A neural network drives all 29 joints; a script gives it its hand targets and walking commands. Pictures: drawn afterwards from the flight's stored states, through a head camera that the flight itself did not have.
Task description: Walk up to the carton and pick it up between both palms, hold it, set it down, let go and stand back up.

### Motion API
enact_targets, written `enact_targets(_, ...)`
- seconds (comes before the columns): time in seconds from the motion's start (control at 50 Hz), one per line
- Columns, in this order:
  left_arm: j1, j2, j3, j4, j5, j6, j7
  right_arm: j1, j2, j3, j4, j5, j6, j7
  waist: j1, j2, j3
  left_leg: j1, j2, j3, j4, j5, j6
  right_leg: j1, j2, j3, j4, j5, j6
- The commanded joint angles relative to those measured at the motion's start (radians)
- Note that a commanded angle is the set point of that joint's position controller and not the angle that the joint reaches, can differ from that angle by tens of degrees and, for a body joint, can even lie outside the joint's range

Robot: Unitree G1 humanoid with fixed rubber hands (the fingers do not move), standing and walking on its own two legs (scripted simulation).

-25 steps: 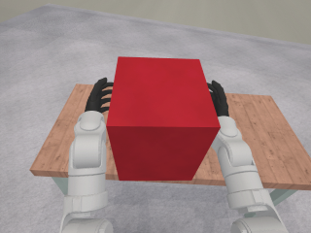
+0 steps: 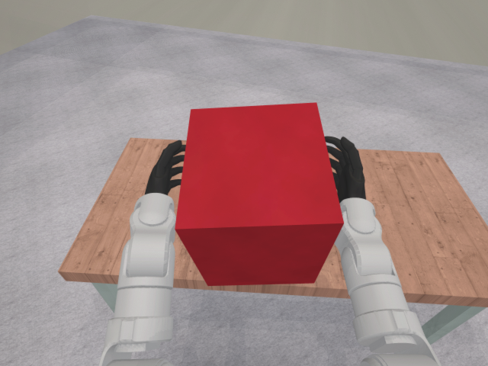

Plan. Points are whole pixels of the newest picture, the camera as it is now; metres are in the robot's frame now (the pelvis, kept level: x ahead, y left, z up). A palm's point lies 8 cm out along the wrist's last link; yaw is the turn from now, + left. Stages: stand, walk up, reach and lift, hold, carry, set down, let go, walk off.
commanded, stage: set down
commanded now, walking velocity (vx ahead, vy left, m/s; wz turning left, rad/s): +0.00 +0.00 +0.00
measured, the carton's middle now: (257, 202) +0.37 -0.03 +0.09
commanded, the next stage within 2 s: none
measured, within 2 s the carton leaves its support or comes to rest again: neither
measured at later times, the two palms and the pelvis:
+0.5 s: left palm (181, 194) +0.38 +0.10 +0.11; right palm (354, 198) +0.35 -0.19 +0.11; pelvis +0.03 +0.00 +0.00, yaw +0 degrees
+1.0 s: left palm (194, 192) +0.40 +0.08 +0.09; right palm (361, 202) +0.35 -0.21 +0.09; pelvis +0.03 +0.00 +0.00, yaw +1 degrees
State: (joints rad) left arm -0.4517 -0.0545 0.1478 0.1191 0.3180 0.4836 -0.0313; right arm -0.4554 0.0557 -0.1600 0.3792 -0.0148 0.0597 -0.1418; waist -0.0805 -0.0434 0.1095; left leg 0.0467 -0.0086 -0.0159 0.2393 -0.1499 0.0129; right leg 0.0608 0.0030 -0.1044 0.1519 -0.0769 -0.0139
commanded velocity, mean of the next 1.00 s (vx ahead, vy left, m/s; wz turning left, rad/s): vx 0.00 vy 0.00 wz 0.00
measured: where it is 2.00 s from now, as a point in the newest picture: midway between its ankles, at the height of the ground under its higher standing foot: outside the picture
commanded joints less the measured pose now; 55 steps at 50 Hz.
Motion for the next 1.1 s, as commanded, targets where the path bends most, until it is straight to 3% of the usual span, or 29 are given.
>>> enact_targets(0.0, -0.504, -0.342, -0.362, -0.142, -0.110, -0.159, -0.104, -0.522, 0.232, 0.301, -0.178, -0.001, -0.137, 0.085, -0.022, 0.020, -0.353, -0.023, -0.010, 0.018, -0.069, 0.065, -0.055, 0.200, 0.026, -0.016, 0.026, 0.222, 0.054)
enact_targets(0.1, -0.550, -0.448, -0.477, -0.194, -0.141, -0.251, -0.072, -0.527, 0.312, 0.431, -0.239, 0.030, -0.199, 0.079, -0.029, 0.033, -0.517, 0.011, -0.024, -0.005, -0.024, 0.315, -0.055, 0.289, 0.032, 0.016, 0.057, 0.488, 0.052)
enact_targets(0.18, -0.498, -0.464, -0.498, -0.197, -0.139, -0.261, -0.064, -0.487, 0.330, 0.481, -0.262, 0.048, -0.205, 0.074, -0.016, 0.028, -0.532, -0.018, -0.025, -0.019, -0.026, 0.350, -0.042, 0.339, 0.024, 0.032, 0.069, 0.567, 0.054)
enact_targets(0.28, -0.414, -0.437, -0.453, -0.169, -0.117, -0.226, -0.068, -0.441, 0.307, 0.472, -0.242, 0.066, -0.193, 0.068, -0.006, 0.001, -0.460, -0.041, -0.021, -0.027, -0.058, 0.287, -0.026, 0.357, 0.015, 0.038, 0.067, 0.563, 0.064)
enact_targets(0.42, -0.406, -0.428, -0.430, -0.157, -0.098, -0.216, -0.067, -0.431, 0.274, 0.418, -0.211, 0.063, -0.197, 0.071, -0.031, 0.016, -0.422, -0.005, -0.020, -0.027, -0.063, 0.262, -0.045, 0.314, 0.021, 0.022, 0.055, 0.528, 0.066)
enact_targets(0.62, -0.465, -0.473, -0.454, -0.107, -0.100, -0.260, -0.046, -0.475, 0.265, 0.358, -0.159, 0.032, -0.216, 0.098, -0.062, 0.041, -0.453, 0.047, -0.014, -0.038, -0.033, 0.286, -0.080, 0.205, 0.034, -0.004, 0.037, 0.463, 0.053)
enact_targets(0.84, -0.496, -0.486, -0.382, 0.016, -0.078, -0.295, -0.040, -0.527, 0.279, 0.294, -0.069, -0.010, -0.230, 0.124, -0.058, 0.021, -0.468, 0.020, -0.013, -0.045, -0.045, 0.246, -0.065, 0.199, 0.030, -0.007, 0.042, 0.465, 0.058)
enact_targets(1.08, -0.598, -0.512, -0.300, 0.186, -0.055, -0.408, -0.028, -0.585, 0.332, 0.213, 0.072, -0.095, -0.272, 0.148, -0.071, 0.025, -0.539, -0.040, -0.025, -0.048, -0.058, 0.237, -0.051, 0.212, 0.028, -0.003, 0.061, 0.533, 0.063)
